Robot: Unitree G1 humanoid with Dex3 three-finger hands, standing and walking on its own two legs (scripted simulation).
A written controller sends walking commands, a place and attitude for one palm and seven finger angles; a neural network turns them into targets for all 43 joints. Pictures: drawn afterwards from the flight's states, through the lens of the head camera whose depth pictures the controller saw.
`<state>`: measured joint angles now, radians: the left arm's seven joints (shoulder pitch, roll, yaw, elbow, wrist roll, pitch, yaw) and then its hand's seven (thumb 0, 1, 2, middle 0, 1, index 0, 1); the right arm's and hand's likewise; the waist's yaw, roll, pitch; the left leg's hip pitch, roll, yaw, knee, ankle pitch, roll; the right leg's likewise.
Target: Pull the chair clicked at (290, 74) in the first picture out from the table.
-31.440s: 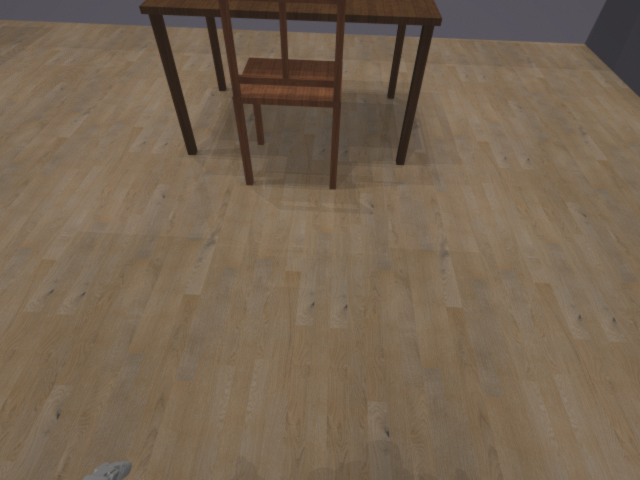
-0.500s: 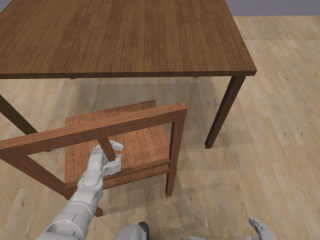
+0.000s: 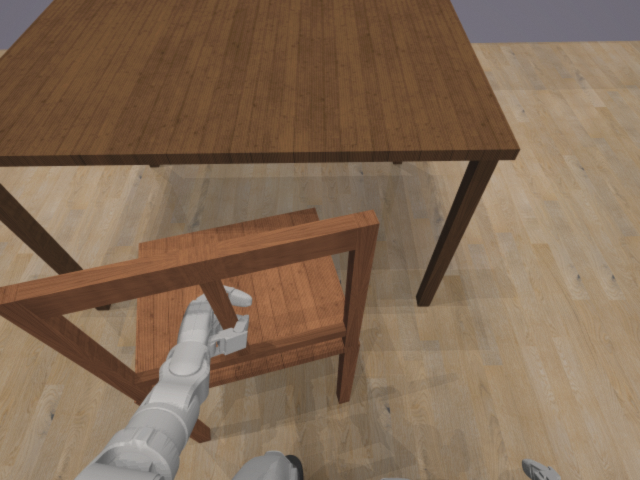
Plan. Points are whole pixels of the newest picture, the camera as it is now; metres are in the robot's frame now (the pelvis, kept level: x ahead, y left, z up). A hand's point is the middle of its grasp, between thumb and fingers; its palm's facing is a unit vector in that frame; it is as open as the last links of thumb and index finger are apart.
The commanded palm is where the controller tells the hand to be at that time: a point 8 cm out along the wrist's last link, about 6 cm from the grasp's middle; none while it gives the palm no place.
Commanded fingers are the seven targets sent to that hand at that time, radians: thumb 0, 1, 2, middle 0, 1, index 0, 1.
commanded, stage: step backward, pulling the chair out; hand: left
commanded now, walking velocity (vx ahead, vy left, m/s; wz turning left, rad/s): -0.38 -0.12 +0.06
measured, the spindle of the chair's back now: (228, 320) +0.34 +0.15 -0.08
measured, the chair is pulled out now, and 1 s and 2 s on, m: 0.14 0.20 0.29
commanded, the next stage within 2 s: none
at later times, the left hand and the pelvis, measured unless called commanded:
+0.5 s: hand (243, 349) +0.29 +0.12 -0.06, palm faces +0.08 -0.98 -0.18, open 5.5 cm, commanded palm +0.28 +0.17 -0.06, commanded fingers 0.00 0.90 0.90 -0.50 -1.45 -0.50 -1.45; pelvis -0.03 -0.02 +0.01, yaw -2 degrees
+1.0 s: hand (237, 375) +0.26 +0.12 -0.06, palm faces -0.03 -0.99 -0.16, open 5.3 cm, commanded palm +0.24 +0.17 -0.05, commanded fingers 0.00 0.90 0.90 -0.50 -1.45 -0.50 -1.45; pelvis -0.07 +0.01 +0.00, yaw -1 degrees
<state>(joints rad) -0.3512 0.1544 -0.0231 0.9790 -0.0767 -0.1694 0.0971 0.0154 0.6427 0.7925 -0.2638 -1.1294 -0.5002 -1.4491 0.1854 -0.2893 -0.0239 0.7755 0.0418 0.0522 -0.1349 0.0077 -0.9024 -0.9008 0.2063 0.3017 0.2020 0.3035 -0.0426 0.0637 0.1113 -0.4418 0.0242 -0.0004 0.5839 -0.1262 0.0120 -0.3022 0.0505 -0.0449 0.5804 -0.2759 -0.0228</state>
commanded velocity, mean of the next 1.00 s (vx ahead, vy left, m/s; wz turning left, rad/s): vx -0.38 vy -0.05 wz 0.06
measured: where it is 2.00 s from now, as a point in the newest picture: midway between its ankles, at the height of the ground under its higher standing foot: outside the picture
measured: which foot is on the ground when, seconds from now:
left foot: down 0.00-0.36, up 0.38-0.66, down 0.68-1.00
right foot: down 0.00-1.00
